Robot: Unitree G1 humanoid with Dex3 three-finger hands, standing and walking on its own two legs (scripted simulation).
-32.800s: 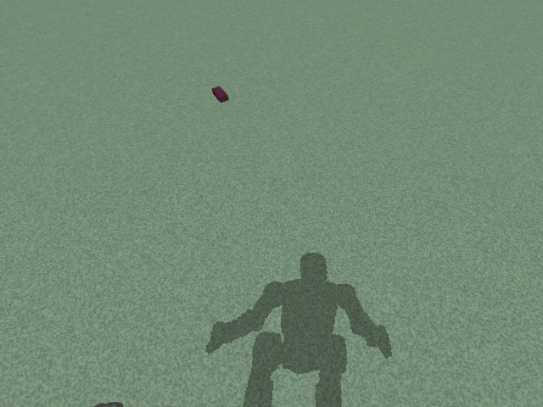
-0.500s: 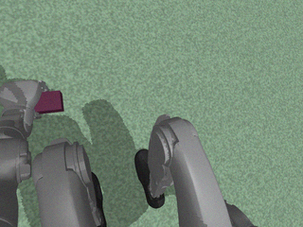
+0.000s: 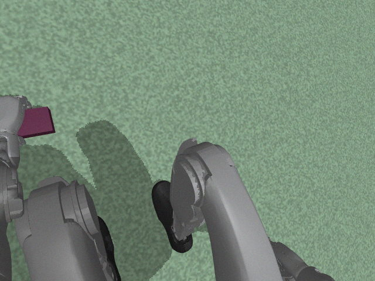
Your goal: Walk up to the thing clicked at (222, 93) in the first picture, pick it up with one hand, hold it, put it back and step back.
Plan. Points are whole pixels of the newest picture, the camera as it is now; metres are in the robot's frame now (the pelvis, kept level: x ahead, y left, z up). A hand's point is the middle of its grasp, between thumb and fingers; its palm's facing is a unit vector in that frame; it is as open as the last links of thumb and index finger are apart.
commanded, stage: rest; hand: left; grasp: from above
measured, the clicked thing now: (20, 125) +0.43 +0.24 -0.29
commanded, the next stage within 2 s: open in 0.22 s
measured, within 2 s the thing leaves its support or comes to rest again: neither
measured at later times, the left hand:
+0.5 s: hand (8, 132) +0.42 +0.26 -0.25, palm faces -0.46 -0.09 -0.88, open 8.6 cm
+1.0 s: hand (10, 130) +0.42 +0.26 -0.26, palm faces -0.45 -0.11 -0.89, open 11.7 cm
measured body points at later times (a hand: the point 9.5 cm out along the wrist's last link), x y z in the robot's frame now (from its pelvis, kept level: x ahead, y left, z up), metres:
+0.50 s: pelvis -0.01 +0.00 +0.00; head +0.26 +0.12 +0.34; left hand +0.44 +0.26 -0.20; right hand +0.04 -0.25 -0.06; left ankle +0.06 +0.11 -0.27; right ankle +0.11 -0.09 -0.27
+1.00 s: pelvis -0.01 +0.00 +0.00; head +0.27 +0.11 +0.34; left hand +0.44 +0.26 -0.21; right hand +0.05 -0.25 -0.06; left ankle +0.06 +0.11 -0.27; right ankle +0.11 -0.09 -0.27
